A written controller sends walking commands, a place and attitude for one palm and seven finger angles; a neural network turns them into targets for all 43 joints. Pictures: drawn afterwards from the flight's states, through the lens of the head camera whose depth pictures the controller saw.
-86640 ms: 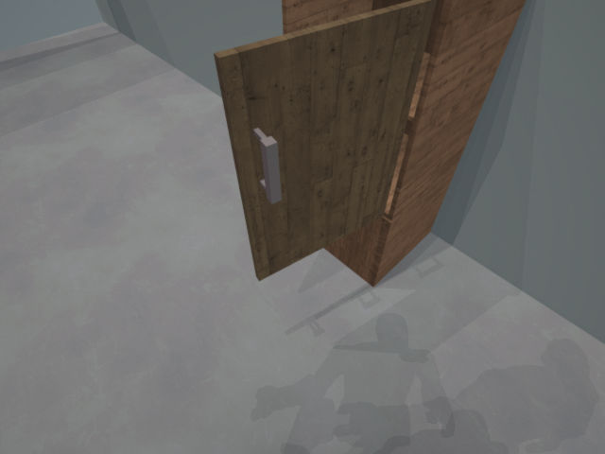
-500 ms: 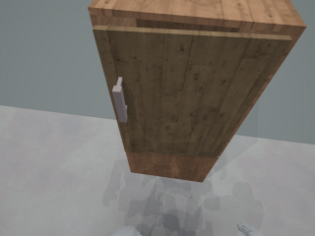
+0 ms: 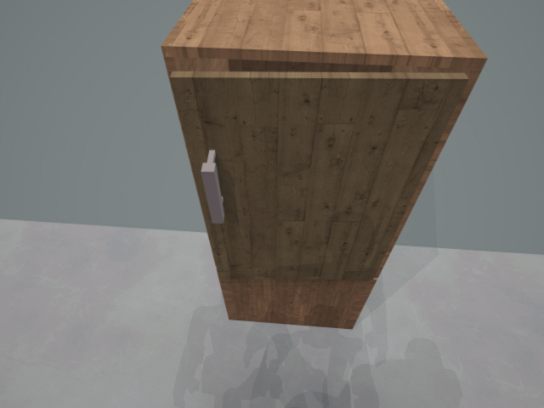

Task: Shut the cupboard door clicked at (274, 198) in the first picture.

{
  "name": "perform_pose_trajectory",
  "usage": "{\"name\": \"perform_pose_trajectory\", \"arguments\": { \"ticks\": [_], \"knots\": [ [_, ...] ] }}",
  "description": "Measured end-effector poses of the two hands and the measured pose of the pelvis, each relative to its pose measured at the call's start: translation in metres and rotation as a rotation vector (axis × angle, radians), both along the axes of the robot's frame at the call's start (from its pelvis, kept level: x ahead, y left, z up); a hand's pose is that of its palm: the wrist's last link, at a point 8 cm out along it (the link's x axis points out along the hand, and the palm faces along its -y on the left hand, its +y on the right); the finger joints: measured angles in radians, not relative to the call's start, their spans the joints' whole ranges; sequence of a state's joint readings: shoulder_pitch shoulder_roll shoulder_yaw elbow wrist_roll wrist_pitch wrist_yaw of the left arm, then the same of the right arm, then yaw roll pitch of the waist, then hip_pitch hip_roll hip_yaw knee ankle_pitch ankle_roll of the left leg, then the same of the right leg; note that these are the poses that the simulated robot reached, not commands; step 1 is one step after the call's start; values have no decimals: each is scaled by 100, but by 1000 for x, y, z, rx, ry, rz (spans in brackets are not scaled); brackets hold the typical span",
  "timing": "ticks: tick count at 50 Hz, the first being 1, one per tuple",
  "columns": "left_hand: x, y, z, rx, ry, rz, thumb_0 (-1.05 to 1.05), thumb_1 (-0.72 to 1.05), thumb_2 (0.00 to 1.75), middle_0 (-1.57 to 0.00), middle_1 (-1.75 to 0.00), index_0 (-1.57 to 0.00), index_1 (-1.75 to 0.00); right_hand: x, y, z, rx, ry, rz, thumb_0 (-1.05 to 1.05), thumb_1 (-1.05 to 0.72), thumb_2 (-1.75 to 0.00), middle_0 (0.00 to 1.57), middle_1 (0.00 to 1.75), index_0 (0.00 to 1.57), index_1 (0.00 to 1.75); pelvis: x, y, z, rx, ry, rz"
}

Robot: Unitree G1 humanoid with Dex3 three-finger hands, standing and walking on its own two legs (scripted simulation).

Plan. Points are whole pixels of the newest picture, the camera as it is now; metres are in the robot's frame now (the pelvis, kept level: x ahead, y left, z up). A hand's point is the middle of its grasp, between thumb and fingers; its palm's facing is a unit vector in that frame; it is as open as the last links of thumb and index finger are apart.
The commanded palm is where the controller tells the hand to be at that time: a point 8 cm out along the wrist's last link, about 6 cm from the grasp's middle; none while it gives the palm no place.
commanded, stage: come to a stop and stand still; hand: left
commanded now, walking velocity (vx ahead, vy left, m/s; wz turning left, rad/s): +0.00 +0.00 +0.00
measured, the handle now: (215, 187) +0.47 +0.13 +0.04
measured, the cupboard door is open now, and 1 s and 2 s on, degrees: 4 4 4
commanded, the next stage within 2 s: look again from close up in 0.28 s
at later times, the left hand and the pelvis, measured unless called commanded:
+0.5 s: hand out of the picture -0.02 +0.15 -0.18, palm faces +0.01 -0.99 -0.17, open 7.4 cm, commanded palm none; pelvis -0.01 -0.01 -0.01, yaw +1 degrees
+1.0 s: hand out of the picture +0.03 +0.18 -0.18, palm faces +0.00 -0.97 -0.23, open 7.4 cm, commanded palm +0.10 +0.23 -0.08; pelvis +0.01 -0.01 -0.01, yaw +0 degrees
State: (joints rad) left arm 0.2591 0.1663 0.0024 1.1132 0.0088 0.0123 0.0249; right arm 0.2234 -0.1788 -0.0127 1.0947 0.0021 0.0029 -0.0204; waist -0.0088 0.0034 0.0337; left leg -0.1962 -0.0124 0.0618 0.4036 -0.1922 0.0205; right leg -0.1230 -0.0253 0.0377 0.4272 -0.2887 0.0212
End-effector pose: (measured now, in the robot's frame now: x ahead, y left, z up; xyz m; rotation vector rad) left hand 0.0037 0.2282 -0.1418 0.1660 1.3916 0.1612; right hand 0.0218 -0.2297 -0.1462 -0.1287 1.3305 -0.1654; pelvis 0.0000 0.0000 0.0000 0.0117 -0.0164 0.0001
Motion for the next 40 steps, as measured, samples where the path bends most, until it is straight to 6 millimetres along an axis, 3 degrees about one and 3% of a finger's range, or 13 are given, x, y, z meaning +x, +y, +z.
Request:
{"name": "perform_pose_trajectory", "arguments": {
  "ticks": [9,17,21,26,32,40],
  "knots": [
    [-8,-19,-6,-38,8,1,1,92,90,-20,-30,-20,-30,-58,-5,5,-10,133,-32,0,-91,-89,20,30,20,30,-5,-9,2,-2,-10,0],
    [-24,-31,-8,-63,48,17,0,91,90,-20,-30,-20,-30,-76,3,6,6,181,-44,0,-91,-89,20,30,20,30,-7,-12,2,-5,-5,5],
    [-29,-35,-9,-60,50,13,0,91,90,-20,-30,-20,-30,-69,7,2,21,161,-30,0,-91,-89,20,30,20,30,-7,-11,0,-19,5,9],
    [-28,-27,-9,-34,28,9,0,91,90,-20,-30,-20,-30,-43,14,-11,44,73,3,0,-91,-89,20,30,20,30,-7,-4,-7,-24,14,22],
    [-16,-12,-4,9,-13,14,0,90,90,-20,-30,-20,-30,-18,10,-17,38,20,28,2,-94,-89,20,30,20,30,-1,-1,-10,-8,4,17],
    [4,-3,-1,28,-41,-9,0,90,90,-20,-30,-20,-30,9,0,-10,18,-37,40,1,-93,-89,20,30,20,30,4,-4,-7,3,5,4]
  ]
}}
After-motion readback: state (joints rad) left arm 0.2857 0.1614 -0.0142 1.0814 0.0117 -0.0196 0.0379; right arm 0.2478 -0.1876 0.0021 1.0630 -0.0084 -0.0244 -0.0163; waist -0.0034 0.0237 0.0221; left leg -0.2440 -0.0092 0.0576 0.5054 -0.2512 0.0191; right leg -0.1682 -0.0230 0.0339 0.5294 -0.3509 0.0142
